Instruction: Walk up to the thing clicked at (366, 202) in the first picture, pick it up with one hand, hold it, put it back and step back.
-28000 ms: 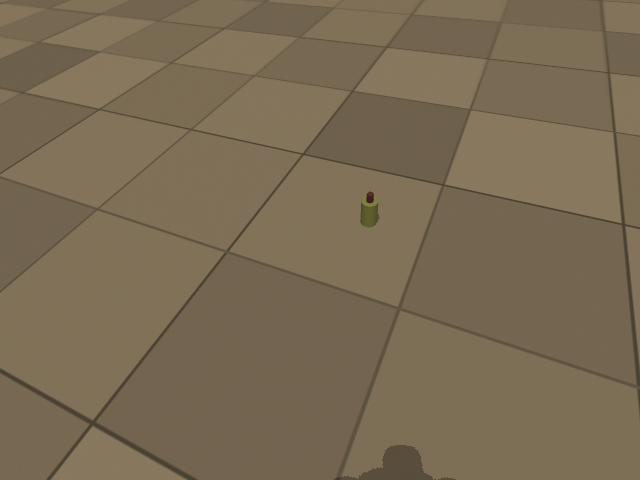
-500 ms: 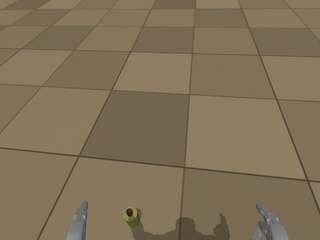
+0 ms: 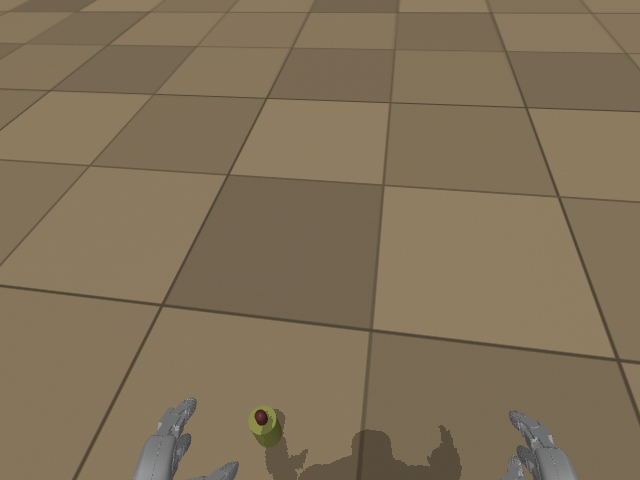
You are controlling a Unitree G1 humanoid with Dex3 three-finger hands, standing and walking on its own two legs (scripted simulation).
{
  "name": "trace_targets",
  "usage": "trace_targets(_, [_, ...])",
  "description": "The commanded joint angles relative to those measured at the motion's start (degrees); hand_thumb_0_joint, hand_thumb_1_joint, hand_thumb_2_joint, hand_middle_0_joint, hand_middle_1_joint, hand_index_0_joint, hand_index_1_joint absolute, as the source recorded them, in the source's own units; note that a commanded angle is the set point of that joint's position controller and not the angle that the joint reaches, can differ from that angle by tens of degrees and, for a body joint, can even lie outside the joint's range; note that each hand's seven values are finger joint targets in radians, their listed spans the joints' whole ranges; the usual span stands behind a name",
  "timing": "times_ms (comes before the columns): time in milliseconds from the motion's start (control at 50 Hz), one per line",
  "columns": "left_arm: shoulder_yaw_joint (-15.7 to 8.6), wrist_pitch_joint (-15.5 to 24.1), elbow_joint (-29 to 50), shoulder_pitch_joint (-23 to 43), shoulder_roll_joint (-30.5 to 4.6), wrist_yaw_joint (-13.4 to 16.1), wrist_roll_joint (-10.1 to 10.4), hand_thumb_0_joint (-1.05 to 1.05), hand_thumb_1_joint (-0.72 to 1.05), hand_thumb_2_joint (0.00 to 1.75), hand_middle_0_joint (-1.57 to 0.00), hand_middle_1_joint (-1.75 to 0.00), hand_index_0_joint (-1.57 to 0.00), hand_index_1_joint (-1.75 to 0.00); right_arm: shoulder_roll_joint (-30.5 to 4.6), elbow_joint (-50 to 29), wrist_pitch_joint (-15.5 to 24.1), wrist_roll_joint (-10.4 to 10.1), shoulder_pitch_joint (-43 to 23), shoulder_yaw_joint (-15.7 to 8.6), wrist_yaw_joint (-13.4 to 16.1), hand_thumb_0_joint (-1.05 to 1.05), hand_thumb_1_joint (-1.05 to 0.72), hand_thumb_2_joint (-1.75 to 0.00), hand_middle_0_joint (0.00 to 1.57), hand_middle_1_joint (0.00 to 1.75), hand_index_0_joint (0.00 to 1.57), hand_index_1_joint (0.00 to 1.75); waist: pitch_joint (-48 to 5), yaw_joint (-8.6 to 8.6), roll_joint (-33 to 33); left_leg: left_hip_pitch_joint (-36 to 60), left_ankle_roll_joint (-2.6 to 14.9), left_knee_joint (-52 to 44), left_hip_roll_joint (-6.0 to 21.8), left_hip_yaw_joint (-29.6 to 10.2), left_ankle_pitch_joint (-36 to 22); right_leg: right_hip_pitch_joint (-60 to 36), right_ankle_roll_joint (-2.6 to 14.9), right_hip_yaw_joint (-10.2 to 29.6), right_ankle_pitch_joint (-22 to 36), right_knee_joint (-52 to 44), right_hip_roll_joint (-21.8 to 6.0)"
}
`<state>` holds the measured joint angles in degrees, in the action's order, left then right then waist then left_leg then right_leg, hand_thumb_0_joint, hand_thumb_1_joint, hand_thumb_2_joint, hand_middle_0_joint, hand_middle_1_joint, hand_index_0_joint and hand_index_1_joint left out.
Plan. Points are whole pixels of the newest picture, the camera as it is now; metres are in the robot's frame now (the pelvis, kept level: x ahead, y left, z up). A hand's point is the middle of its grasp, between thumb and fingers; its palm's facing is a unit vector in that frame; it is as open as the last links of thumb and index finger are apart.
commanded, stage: stand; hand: left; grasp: from the side
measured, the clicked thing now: (264, 424) +0.40 +0.23 -0.64
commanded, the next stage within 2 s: none
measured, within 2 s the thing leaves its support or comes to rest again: neither
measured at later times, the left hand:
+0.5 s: hand out of the picture +0.07 +0.26 -0.11, palm faces +0.00 -0.94 -0.35, open 7.4 cm
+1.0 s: hand out of the picture +0.03 +0.27 -0.10, palm faces +0.01 -0.94 -0.35, open 7.4 cm
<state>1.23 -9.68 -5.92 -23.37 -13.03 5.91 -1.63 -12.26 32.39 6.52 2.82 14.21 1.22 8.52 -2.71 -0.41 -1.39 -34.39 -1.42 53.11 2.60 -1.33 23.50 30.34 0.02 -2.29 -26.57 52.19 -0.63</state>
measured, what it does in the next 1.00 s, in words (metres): rises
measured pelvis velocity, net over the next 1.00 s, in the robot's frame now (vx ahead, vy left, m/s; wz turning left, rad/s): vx -0.01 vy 0.01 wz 0.01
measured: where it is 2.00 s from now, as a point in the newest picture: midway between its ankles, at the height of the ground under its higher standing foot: outside the picture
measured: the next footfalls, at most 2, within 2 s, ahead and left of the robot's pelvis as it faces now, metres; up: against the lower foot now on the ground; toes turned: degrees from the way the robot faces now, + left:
none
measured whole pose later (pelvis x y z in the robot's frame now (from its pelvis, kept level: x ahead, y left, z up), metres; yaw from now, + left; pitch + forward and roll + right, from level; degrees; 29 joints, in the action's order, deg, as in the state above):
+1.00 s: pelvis -0.01 +0.01 +0.06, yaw +1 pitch -5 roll +0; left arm -0.3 0.3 -65.9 -8.8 -19.1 0.7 -1.3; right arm -18.6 64.9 -0.5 1.3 7.7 -0.9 0.2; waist 3.6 0.6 -1.0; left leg -9.2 -0.3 21.5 0.6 -0.3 7.7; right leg 5.4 -1.6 -2.3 -10.8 20.9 -2.2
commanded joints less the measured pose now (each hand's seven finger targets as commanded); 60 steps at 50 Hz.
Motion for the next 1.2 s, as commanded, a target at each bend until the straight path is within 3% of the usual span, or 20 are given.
trace_targets(0, [-6.16,9.82,-12.33,7.36,-13.42,-3.39,-4.0,0.0,0.9,0.9,-0.2,-0.3,-0.2,-0.3,-12.89,3.58,-2.73,2.81,-5.48,-5.27,-4.79,0.0,-0.9,-0.9,0.2,0.3,0.2,0.3,-1.69,0.29,6.96,8.96,5.17,-10.11,-0.96,-1.01,-8.28,-3.94,5.08,9.66,7.37,-15.82,-5.5])
trace_targets(80, [-5.75,11.41,-20.17,9.95,-14.15,-4.54,-1.58,0.0,0.9,0.9,-0.2,-0.3,-0.2,-0.3,-13.39,6.73,-3.02,0.09,-4.69,-5.55,-7.53,0.0,-0.9,-0.9,0.2,0.3,0.2,0.3,-2.2,0.68,3.88,13.4,4.63,-13.23,-0.88,-1.24,-7.36,-5.68,3.72,8.95,6.03,-18.1,-5.6])
trace_targets(180, [-5.55,12.35,-29.38,10.79,-14.51,-4.11,-0.95,0.0,0.9,0.9,-0.2,-0.3,-0.2,-0.3,-14.02,11.23,-3.36,0.14,-5.96,-5.89,-8.09,0.0,-0.9,-0.9,0.2,0.3,0.2,0.3,-2.99,1.51,0.66,16.58,4.69,-17.22,0.74,-3.32,-15.28,-11.84,2.38,5.74,15.41,-17.2,-4.61])
trace_targets(300, [-5.07,11.92,-37.65,11.44,-14.91,-3.6,-0.27,0.0,0.9,0.9,-0.2,-0.3,-0.2,-0.3,-15.04,16.25,-4.06,-0.39,-4.97,-5.61,-7.48,0.0,-0.9,-0.9,0.2,0.3,0.2,0.3,-1.46,1.2,-0.5,19.8,5.02,-22.26,2.46,-5.31,-20.54,-15.65,1.92,4.71,19.58,-19.83,-4.36])
trace_targets(400, [-4.53,11.55,-43.75,11.95,-15.61,-3.64,-0.04,0.0,0.9,0.9,-0.2,-0.3,-0.2,-0.3,-16.32,20.02,-4.85,-0.76,-5.91,-5.11,-7.36,0.0,-0.9,-0.9,0.2,0.3,0.2,0.3,1.59,1.09,-0.25,20.42,4.17,-27.36,2.74,-5.67,-15.0,-18.17,1.57,5.23,16.15,-25.8,-4.95])
trace_targets(480, [-4.12,11.38,-47.57,12.97,-15.89,-3.7,0.2,0.0,0.9,0.9,-0.2,-0.3,-0.2,-0.3,-16.75,22.68,-4.96,-1.15,-6.35,-4.73,-7.27,0.0,-0.9,-0.9,0.2,0.3,0.2,0.3,1.79,1.05,-0.27,23.13,3.81,-30.1,3.28,-5.93,-17.74,-20.5,1.09,5.1,17.57,-28.61,-5.41])
trace_targets(540, [-3.84,11.09,-49.92,13.62,-15.87,-3.9,0.28,0.0,0.9,0.9,-0.2,-0.3,-0.2,-0.3,-17.02,24.29,-5.0,-1.2,-6.95,-4.57,-7.2,0.0,-0.9,-0.9,0.2,0.3,0.2,0.3,3.12,1.04,-0.9,23.45,3.48,-33.45,3.58,-6.4,-13.45,-20.98,0.76,4.54,15.92,-30.24,-5.21])
trace_targets(700, [-3.57,11.37,-54.48,15.53,-16.67,-4.18,0.06,0.0,0.9,0.9,-0.2,-0.3,-0.2,-0.3,-16.82,27.27,-5.14,-1.63,-8.61,-4.36,-7.48,0.0,-0.9,-0.9,0.2,0.3,0.2,0.3,4.78,0.91,0.91,24.4,2.68,-36.05,3.22,-5.95,-12.06,-22.18,0.39,4.93,14.93,-34.18,-6.11])
trace_targets(920, [-3.65,11.51,-57.01,16.79,-17.51,-4.41,0.12,0.0,0.9,0.9,-0.2,-0.3,-0.2,-0.3,-17.11,29.22,-5.56,-1.79,-9.37,-4.19,-7.84,0.0,-0.9,-0.9,0.2,0.3,0.2,0.3,5.44,0.74,1.59,25.2,2.51,-36.87,3.23,-5.48,-10.62,-21.24,0.18,5.56,11.74,-37.25,-6.57])
trace_targets(960, [-3.75,11.36,-57.3,16.89,-17.89,-4.55,0.13,0.0,0.9,0.9,-0.2,-0.3,-0.2,-0.3,-17.42,29.61,-5.76,-1.64,-8.98,-4.14,-7.85,0.0,-0.9,-0.9,0.2,0.3,0.2,0.3,6.75,0.77,0.34,23.24,2.31,-37.73,3.1,-5.64,-6.58,-20.67,0.09,5.52,9.12,-37.22,-6.11])
trace_targets(1100, [-3.87,11.33,-57.83,16.71,-18.0,-4.79,0.26,0.0,0.9,0.9,-0.2,-0.3,-0.2,-0.3,-17.79,29.85,-5.63,-1.74,-9.11,-3.89,-7.84,0.0,-0.9,-0.9,0.2,0.3,0.2,0.3,5.14,0.83,-0.22,23.38,2.57,-37.72,3.65,-5.88,-7.56,-21.75,0.51,5.71,11.09,-36.75,-6.46])
trace_targets(1180, [-3.77,11.18,-58.01,16.44,-17.87,-4.97,0.23,0.0,0.9,0.9,-0.2,-0.3,-0.2,-0.3,-18.16,29.91,-5.7,-1.85,-8.9,-3.84,-7.89,0.0,-0.9,-0.9,0.2,0.3,0.2,0.3,6.0,0.72,0.44,22.89,2.51,-38.01,3.74,-6.27,-5.26,-20.34,0.53,5.65,8.57,-36.79,-6.13])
